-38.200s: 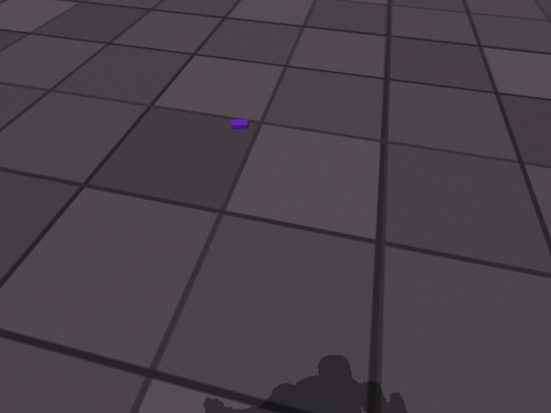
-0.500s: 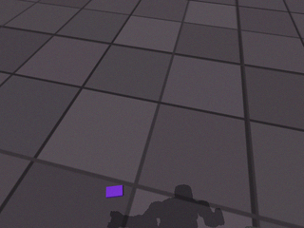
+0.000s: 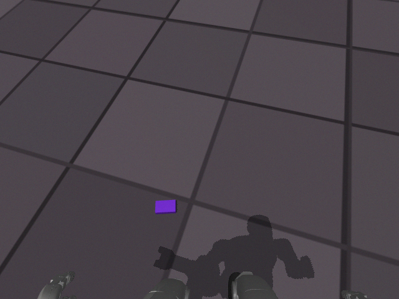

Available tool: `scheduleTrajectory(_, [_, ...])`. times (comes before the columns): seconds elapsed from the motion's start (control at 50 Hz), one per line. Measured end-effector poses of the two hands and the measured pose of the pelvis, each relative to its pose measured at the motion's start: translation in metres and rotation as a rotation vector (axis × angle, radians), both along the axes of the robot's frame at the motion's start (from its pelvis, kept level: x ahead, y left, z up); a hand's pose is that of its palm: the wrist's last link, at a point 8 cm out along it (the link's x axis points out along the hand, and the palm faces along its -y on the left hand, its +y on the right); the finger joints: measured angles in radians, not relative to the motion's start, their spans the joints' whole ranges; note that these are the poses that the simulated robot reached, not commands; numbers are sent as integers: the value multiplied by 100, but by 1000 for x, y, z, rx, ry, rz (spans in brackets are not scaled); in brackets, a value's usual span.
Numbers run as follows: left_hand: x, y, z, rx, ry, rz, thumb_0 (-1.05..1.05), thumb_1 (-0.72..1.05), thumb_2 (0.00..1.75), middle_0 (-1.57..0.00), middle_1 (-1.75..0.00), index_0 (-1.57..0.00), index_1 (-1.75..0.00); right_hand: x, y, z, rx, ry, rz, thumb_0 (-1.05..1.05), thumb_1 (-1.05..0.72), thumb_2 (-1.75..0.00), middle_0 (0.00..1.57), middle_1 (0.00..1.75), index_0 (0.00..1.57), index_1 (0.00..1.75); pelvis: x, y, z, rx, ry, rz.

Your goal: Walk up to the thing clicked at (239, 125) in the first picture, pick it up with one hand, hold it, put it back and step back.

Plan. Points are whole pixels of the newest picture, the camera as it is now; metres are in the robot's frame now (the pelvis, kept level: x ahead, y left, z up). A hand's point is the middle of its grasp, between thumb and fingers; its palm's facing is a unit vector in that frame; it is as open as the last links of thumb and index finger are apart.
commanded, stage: step back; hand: left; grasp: from above
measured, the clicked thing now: (165, 206) +0.53 +0.21 -0.75
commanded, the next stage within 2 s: none
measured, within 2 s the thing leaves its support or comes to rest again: neither
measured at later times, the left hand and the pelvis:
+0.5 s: hand out of the picture -0.04 +0.31 -0.16, palm faces -0.08 -0.91 -0.41, open 7.4 cm; pelvis -0.14 +0.04 -0.01, yaw -5 degrees
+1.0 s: hand out of the picture -0.14 +0.32 -0.15, palm faces -0.06 -0.93 -0.37, open 7.4 cm; pelvis -0.29 +0.07 +0.00, yaw -3 degrees
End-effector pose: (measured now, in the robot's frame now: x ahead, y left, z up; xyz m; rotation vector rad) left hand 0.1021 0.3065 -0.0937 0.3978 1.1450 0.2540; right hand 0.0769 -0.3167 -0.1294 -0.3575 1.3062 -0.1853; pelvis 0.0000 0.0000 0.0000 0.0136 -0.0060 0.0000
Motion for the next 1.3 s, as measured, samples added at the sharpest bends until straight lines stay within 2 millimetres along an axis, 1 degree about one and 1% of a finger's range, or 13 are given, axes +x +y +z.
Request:
scheduleTrajectory(0.16, [-38, 33, -27, -47, -31, 13, 1, 91, 90, -21, -30, -20, -30, -54, 31, 12, -40, -10, 26, 0, -90, -90, 20, 30, 20, 30, -50, 27, -10, 13, -44, 12])
scheduleTrajectory(0.24, [-63, 40, -21, -66, 1, 27, 1, 91, 90, -21, -30, -20, -30, -79, 42, 32, -49, -25, 13, 0, -90, -90, 20, 30, 20, 30, -65, 35, 3, -46, -36, 21])
scheduleTrajectory(0.32, [-90, 47, -16, -66, 5, 33, 1, 91, 90, -21, -30, -20, -30, -85, 45, 43, -63, -61, 12, 0, -90, -90, 20, 30, 20, 30, -82, 38, 10, -44, -11, -10])
scheduleTrajectory(0.42, [-127, 51, -19, -38, 61, -1, 1, 91, 90, -21, -30, -20, -30, -86, 46, 40, -57, -167, 8, 0, -90, -90, 20, 30, 20, 30, -111, 40, 5, -33, -15, -59])
scheduleTrajectory(0.52, [-154, 42, -22, -10, 82, -52, 1, 91, 90, -20, -30, -20, -30, -107, 40, 21, -18, -231, -15, 0, -90, -90, 20, 30, 20, 30, -145, 34, -9, -11, -30, -103])
scheduleTrajectory(0.58, [-173, 30, -14, -13, 74, -65, 1, 91, 90, -20, -30, -20, -30, -131, 37, 9, 12, -220, -53, 0, -90, -90, 20, 30, 20, 30, -164, 32, -8, -56, -50, -89])
scheduleTrajectory(0.66, [-193, 26, 0, -9, 53, -79, 1, 91, 90, -21, -30, -20, -30, -169, 41, 11, 40, -173, -86, 0, -90, -90, 20, 30, 20, 30, -183, 31, 2, 12, -40, -119])
scheduleTrajectory(0.76, [-195, 31, 11, 5, -10, -94, 1, 90, 90, -21, -30, -21, -30, -223, 41, 11, 14, -112, -93, 0, -90, -90, 20, 30, 20, 30, -210, 38, 5, 20, -8, -98])
scheduleTrajectory(0.9, [-206, 52, -9, -26, -117, -110, 1, 90, 90, -21, -30, -20, -30, -289, 56, 8, -55, -40, -61, 0, -90, -90, 20, 30, 20, 30, -264, 59, -11, 12, -34, -45])
scheduleTrajectory(1.0, [-244, 56, -16, -70, -63, -87, 1, 91, 90, -21, -30, -20, -30, -327, 72, 30, -55, -50, -57, 0, -90, -90, 20, 30, 20, 30, -293, 66, 0, -26, -41, -50])
scheduleTrajectory(1.12, [-302, 61, -17, -81, -6, -81, 1, 91, 90, -21, -30, -20, -30, -346, 67, 47, -83, -115, -48, 0, -90, -90, 20, 30, 20, 30, -330, 64, 8, -40, -8, -91])
scheduleTrajectory(1.2, [-343, 60, -23, -53, 48, -103, 1, 91, 90, -21, -30, -20, -30, -358, 57, 44, -91, -186, -49, 0, -90, -90, 20, 30, 20, 30, -362, 60, 2, -29, -12, -131])
scheduleTrajectory(1.3, [-392, 47, -26, -27, 74, -120, 1, 91, 90, -20, -30, -20, -30, -388, 39, 24, -68, -242, -63, 0, -90, -90, 20, 30, 20, 30, -408, 50, -12, -53, -48, -150])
